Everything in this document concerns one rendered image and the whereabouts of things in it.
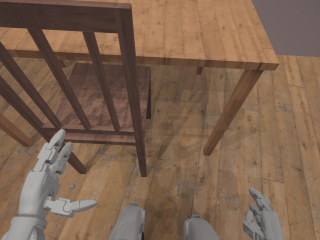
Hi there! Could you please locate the left robot thigh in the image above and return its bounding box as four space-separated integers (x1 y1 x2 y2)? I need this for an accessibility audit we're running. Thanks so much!
108 205 145 240

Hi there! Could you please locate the right robot hand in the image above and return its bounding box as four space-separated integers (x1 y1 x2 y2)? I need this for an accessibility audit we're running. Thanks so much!
243 187 284 240

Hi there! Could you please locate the chair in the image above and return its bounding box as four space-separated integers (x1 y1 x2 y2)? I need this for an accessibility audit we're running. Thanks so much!
0 0 152 177

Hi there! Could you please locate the robot left forearm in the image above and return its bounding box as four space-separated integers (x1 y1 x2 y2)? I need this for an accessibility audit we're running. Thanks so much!
1 214 48 240

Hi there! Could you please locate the robot thigh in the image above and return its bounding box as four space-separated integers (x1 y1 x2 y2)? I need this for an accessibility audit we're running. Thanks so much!
108 205 145 240
183 217 220 240

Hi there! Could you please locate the right robot thigh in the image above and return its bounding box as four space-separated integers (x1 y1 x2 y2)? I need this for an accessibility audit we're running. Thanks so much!
183 217 220 240

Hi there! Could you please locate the left robot hand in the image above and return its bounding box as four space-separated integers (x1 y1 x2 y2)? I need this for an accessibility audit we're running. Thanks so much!
18 129 98 218

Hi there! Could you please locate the table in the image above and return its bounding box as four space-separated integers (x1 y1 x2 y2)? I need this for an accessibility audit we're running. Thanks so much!
0 0 280 156

